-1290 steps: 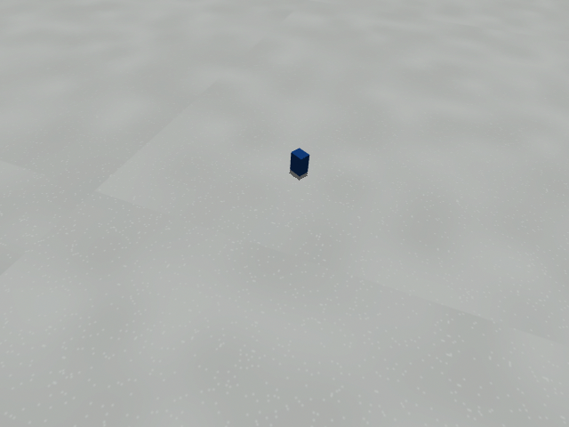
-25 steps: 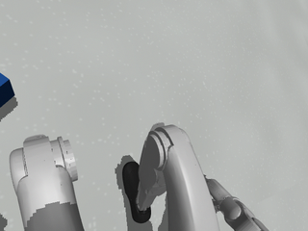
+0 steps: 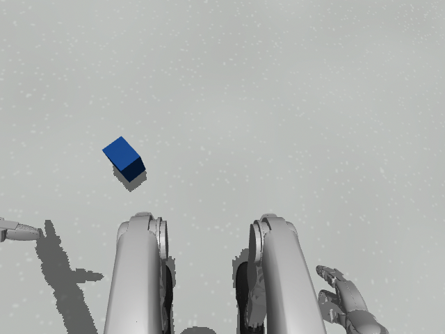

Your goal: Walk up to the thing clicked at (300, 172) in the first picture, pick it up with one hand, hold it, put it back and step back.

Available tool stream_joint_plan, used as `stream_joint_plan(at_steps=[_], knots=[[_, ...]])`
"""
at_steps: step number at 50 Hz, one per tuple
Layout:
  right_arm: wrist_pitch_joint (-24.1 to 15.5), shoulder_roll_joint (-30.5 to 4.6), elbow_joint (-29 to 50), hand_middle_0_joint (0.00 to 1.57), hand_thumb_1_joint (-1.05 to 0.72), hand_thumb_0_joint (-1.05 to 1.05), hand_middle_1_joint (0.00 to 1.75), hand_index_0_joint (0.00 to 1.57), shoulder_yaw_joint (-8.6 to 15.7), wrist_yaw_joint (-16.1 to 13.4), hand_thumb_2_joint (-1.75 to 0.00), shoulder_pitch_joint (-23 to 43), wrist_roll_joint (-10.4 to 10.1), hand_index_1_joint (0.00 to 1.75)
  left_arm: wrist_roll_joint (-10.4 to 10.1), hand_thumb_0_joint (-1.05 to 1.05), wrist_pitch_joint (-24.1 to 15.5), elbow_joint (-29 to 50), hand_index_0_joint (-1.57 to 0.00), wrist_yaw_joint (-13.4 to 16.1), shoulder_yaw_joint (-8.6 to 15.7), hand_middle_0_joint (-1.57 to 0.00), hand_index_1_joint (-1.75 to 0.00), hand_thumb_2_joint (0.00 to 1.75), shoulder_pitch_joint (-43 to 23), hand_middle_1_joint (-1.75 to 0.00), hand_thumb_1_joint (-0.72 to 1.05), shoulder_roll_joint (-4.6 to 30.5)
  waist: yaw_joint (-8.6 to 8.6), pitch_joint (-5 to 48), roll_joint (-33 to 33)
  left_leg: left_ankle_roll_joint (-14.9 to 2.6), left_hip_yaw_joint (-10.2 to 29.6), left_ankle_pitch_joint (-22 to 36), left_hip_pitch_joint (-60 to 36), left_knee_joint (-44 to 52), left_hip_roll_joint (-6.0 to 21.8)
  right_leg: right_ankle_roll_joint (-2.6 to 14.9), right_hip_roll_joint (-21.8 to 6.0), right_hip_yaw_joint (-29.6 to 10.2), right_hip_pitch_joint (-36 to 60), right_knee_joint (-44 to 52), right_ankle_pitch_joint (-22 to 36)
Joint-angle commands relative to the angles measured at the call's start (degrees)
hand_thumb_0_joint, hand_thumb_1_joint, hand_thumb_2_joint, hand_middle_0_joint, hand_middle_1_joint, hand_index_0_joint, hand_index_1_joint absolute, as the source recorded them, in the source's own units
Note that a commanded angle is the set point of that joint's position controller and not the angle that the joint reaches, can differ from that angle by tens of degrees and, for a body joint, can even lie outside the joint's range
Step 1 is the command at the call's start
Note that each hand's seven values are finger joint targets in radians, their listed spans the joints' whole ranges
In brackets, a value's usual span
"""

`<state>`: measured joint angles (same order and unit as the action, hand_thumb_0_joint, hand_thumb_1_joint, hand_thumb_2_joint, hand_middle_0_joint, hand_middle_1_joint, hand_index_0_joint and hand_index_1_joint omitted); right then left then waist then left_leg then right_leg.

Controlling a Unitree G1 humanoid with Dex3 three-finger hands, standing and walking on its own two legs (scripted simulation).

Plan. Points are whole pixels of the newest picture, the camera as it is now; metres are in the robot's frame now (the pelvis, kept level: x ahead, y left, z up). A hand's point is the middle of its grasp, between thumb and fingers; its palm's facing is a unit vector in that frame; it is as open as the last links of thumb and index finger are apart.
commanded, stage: home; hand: left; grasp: from the side
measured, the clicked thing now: (125, 160) +0.50 +0.26 -0.36
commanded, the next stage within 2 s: none
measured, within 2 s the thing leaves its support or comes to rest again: neither
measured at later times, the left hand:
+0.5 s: hand out of the picture +0.25 +0.26 +0.12, palm faces +0.26 -0.88 -0.39, open 17.3 cm
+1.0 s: hand out of the picture +0.22 +0.21 +0.24, palm faces +0.24 -0.93 -0.29, open 17.4 cm
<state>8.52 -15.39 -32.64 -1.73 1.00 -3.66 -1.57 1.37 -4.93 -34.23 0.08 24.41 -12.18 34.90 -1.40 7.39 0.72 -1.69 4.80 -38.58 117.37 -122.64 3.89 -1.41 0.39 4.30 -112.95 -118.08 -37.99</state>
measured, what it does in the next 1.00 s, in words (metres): rises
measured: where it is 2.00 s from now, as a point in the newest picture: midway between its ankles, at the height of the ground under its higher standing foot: (205, 319)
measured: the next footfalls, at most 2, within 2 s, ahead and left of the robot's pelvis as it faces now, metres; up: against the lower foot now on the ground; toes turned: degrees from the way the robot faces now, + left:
none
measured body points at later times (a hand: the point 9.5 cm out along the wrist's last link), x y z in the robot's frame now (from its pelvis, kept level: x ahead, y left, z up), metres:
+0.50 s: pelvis +0.05 -0.01 +0.22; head +0.15 +0.02 +0.66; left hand +0.23 +0.30 +0.15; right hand +0.25 -0.25 +0.14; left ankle +0.08 +0.12 -0.38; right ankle +0.10 -0.13 -0.38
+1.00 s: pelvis +0.08 +0.00 +0.30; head +0.10 +0.01 +0.75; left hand +0.21 +0.25 +0.26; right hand +0.28 -0.21 +0.23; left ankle +0.08 +0.12 -0.38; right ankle +0.10 -0.13 -0.38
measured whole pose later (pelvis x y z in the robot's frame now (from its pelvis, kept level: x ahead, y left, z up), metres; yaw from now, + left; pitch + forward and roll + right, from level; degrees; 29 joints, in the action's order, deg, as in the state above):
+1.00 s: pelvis +0.08 +0.00 +0.30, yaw +7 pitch +8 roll -3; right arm -5.2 -11.0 -27.1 -2.3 -10.4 -15.9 -0.9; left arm -0.9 16.4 2.0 9.0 -1.0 28.0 12.3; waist -1.0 6.9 2.1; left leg -0.1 1.2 -27.3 37.7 -56.7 2.3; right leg -0.8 -0.6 3.5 -34.1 -52.8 -26.8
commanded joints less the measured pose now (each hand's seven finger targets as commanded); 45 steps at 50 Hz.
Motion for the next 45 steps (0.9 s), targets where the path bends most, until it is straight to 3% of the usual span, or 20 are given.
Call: stream_joint_plan(at_steps=[1, 4, 6, 12, 13, 15, 21, 23, 29, 34, 38, 45], knots=[[-2.3, -11.9, 8.7, 0.20, -0.89, 0.00, 0.30, 0.20, 6.1, -2.3, -0.90, -4.8, -1.3, 0.30, -0.3, 0.00, 0.7, 19.9, -0.06, 3.4, 3.7, -0.06, -0.07, 0.11, 0.0, -0.06, -0.46, 13.9, 0.48, 36.7, 5.3, 0.02, 0.4, 3.5, -35.4, 26.2, -1.3, 3.16, 1.6, 0.4, 24.2, 21.5, 4.4], [-3.7, -10.0, 9.3, 0.20, -0.89, 0.00, 0.30, 0.20, 5.8, -3.9, -0.90, -4.6, -1.6, 0.30, -0.4, 0.00, 3.1, 23.7, -0.06, 5.2, 2.7, -0.06, -0.07, 0.11, 3.2, -0.07, -0.45, 11.7, 0.49, 34.5, 5.6, -0.05, -1.4, 3.0, -38.0, 30.8, -1.6, 2.93, 1.3, -1.8, 30.9, 27.6, 3.5], [-4.6, -9.1, 9.2, 0.20, -0.89, 0.00, 0.30, 0.20, 5.8, -4.9, -0.90, -4.7, -1.5, 0.30, -0.5, 0.00, 4.5, 25.6, -0.06, 6.2, 2.4, -0.06, -0.07, 0.12, 5.8, -0.07, -0.44, 10.2, 1.18, 35.6, 6.7, 0.04, -2.3, 6.0, -41.9, 32.7, -1.8, 2.92, 1.2, -2.8, 35.1, 30.4, 6.0], [-7.4, -6.9, 8.2, 0.20, -0.89, 0.00, 0.30, 0.20, 4.9, -7.3, -0.90, -6.1, -1.4, 0.30, -0.9, 0.00, 8.4, 23.4, -0.05, 8.4, -4.6, -0.05, -0.06, 0.08, 13.7, -0.06, -0.51, -0.5, -0.58, 27.5, 5.8, 0.17, -3.0, 12.0, -50.4, 40.8, -2.2, 2.98, 0.9, -2.8, 44.0, 39.4, 11.9], [-8.0, -6.7, 8.3, 0.20, -0.89, 0.00, 0.30, 0.20, 4.8, -7.7, -0.90, -6.6, -1.3, 0.30, -0.9, 0.00, 9.1, 23.6, -0.05, 8.7, -5.3, -0.05, -0.06, 0.08, 14.3, -0.06, -0.50, -1.0, -0.63, 27.3, 5.4, 0.10, -3.2, 13.4, -51.9, 41.7, -2.1, 2.77, 0.8, -3.2, 46.5, 41.3, 13.4], [-8.9, -6.4, 8.3, 0.20, -0.89, 0.00, 0.30, 0.20, 4.5, -8.2, -0.90, -6.8, -1.3, 0.30, -1.1, 0.00, 10.3, 23.2, -0.05, 9.0, -8.2, -0.05, -0.06, 0.08, 14.7, -0.06, -0.50, -3.9, -1.60, 24.1, 4.0, 0.16, -3.3, 12.6, -53.9, 45.0, -2.3, 2.63, 0.5, -3.6, 49.6, 45.4, 12.8], [-11.0, -5.8, 9.2, 0.20, -0.89, 0.00, 0.30, 0.20, 4.3, -9.9, -0.90, -8.7, -1.3, 0.30, -1.2, 0.00, 13.8, 27.2, -0.05, 10.8, -11.1, -0.05, -0.05, 0.06, 20.2, -0.05, -0.53, -6.1, -0.61, 21.4, 3.8, 0.60, -3.3, 18.3, -65.0, 54.5, -2.4, 2.37, 0.1, -3.1, 61.4, 54.5, 18.1], [-11.6, -5.2, 9.4, 0.20, -0.89, 0.00, 0.30, 0.20, 3.9, -10.5, -0.90, -8.7, -1.2, 0.30, -1.3, 0.00, 15.0, 28.8, -0.05, 11.3, -13.5, -0.05, -0.05, 0.06, 22.1, -0.05, -0.54, -8.6, -0.86, 19.1, 4.5, 0.90, -3.5, 18.2, -68.2, 58.0, -2.5, 2.44, 0.2, -2.4, 64.0, 57.2, 18.2], [-12.7, -4.4, 11.3, 0.20, -0.89, 0.00, 0.30, 0.20, 3.2, -12.0, -0.90, -9.7, -0.9, 0.30, -1.7, 0.00, 17.9, 35.2, -0.05, 12.2, -17.5, -0.05, -0.05, 0.07, 28.6, -0.05, -0.53, -12.4, -0.92, 13.1, 5.6, 1.28, -4.0, 18.7, -76.9, 67.2, -2.9, 2.23, 0.6, -1.1, 71.6, 65.1, 19.0], [-13.9, -3.4, 13.0, 0.20, -0.89, 0.00, 0.30, 0.20, 2.8, -12.6, -0.90, -9.6, -0.6, 0.30, -2.2, 0.00, 19.5, 43.2, -0.05, 12.0, -21.6, -0.05, -0.05, 0.04, 35.3, -0.05, -0.57, -15.8, -0.58, 9.0, 5.0, 1.57, -3.5, 22.1, -81.8, 72.0, -2.6, 2.24, 1.3, 0.3, 76.4, 68.8, 21.6], [-14.9, -3.1, 13.8, 0.20, -0.89, 0.00, 0.30, 0.20, 2.6, -12.7, -0.90, -9.6, -0.1, 0.30, -2.0, 0.00, 20.0, 44.6, -0.05, 11.4, -22.9, -0.05, -0.05, 0.06, 38.3, -0.05, -0.54, -17.2, -0.95, 4.5, 0.7, 1.21, -3.3, 21.8, -82.4, 74.1, -2.6, 1.98, 1.6, 0.8, 77.7, 71.5, 21.0], [-16.0, -3.2, 14.4, 0.20, -0.89, 0.00, 0.30, 0.20, 2.9, -12.2, -0.90, -9.3, 0.5, 0.30, -1.7, 0.00, 19.0, 46.6, -0.05, 10.0, -21.8, -0.05, -0.05, 0.05, 39.8, -0.05, -0.56, -17.1, -0.23, 2.5, 1.2, 1.55, -3.6, 23.7, -84.4, 76.0, -2.6, 1.96, 1.4, 0.3, 80.0, 72.8, 22.0]])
